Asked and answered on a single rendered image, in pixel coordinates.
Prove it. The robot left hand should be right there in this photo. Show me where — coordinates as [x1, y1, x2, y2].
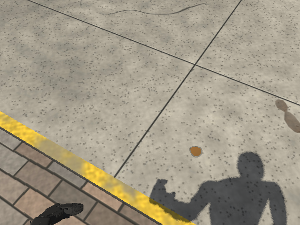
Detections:
[30, 202, 83, 225]

